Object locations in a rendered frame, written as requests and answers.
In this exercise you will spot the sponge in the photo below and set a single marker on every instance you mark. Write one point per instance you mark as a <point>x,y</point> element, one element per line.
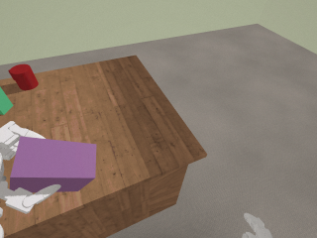
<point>40,163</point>

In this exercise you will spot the robot right hand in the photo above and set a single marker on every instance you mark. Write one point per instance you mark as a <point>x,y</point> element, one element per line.
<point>258,226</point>

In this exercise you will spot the robot left hand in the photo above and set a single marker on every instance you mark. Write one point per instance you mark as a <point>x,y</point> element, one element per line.
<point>20,199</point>

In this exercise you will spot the table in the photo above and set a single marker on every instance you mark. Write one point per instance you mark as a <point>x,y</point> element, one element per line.
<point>143,148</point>

